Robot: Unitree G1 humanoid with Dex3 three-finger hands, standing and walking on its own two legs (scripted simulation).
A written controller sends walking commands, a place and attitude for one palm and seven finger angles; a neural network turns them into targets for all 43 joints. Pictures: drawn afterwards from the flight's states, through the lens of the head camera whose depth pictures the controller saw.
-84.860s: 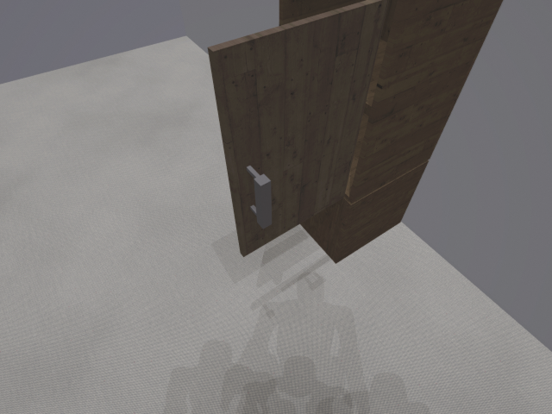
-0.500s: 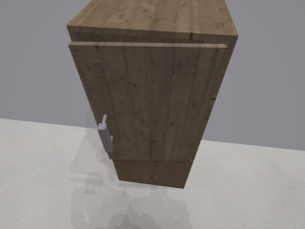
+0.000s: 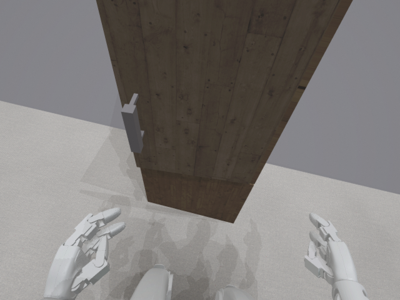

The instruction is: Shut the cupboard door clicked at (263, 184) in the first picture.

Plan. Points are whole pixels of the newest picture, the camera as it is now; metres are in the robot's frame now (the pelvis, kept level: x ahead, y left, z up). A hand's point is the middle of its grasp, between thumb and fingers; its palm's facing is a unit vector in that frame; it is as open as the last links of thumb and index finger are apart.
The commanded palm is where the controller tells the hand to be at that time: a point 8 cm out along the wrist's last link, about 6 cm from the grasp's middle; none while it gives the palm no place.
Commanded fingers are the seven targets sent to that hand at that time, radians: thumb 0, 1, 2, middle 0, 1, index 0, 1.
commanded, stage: raise the hand and make a fist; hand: left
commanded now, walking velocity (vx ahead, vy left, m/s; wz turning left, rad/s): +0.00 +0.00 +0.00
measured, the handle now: (136, 124) +0.50 +0.21 +0.01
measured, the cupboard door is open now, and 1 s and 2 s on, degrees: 6 6 6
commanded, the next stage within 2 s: bring the fist close to the handle in 1.50 s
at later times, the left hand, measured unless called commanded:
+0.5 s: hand (85, 238) +0.21 +0.22 +0.03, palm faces +0.07 -1.00 -0.05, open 3.8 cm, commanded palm +0.18 +0.26 +0.02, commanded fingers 0.00 0.90 0.90 -1.04 -1.22 -1.04 -1.22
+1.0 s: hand (86, 244) +0.21 +0.22 +0.01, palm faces -0.06 -1.00 -0.02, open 3.1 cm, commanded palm +0.19 +0.28 +0.02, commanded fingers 0.00 0.90 0.90 -1.30 -1.50 -1.30 -1.50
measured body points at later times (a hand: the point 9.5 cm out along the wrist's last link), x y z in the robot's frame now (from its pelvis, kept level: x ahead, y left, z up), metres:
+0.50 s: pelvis +0.00 +0.02 -0.02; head +0.07 +0.03 +0.43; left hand +0.20 +0.27 +0.04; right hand +0.13 -0.23 -0.11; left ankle +0.06 +0.12 -0.64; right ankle +0.00 -0.08 -0.64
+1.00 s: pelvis -0.01 +0.05 -0.02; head +0.06 +0.07 +0.42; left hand +0.20 +0.28 +0.01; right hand +0.20 -0.17 -0.08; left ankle +0.06 +0.12 -0.64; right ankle +0.00 -0.08 -0.64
